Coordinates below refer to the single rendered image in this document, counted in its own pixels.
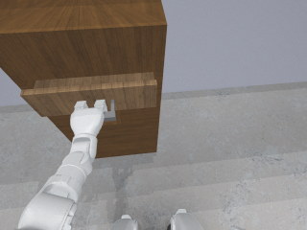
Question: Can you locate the left robot thigh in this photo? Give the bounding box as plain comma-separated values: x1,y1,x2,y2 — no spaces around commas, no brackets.
109,218,138,230

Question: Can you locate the handle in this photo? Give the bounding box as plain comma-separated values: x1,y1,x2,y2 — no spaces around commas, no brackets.
101,119,122,128
104,100,116,122

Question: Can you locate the robot left upper arm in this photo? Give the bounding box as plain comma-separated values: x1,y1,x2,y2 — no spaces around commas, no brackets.
12,192,79,230

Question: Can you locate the left robot forearm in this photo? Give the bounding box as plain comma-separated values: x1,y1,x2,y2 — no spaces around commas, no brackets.
17,133,98,229

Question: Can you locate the cabinet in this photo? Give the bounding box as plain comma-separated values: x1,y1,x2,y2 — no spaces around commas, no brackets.
0,0,168,159

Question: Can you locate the drawer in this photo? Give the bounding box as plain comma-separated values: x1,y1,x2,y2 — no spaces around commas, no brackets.
20,72,157,117

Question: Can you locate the left robot hand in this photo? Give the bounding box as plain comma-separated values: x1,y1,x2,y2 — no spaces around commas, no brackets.
70,99,107,137

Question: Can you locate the robot right shin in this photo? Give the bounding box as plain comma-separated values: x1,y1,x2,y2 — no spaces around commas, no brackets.
176,209,187,214

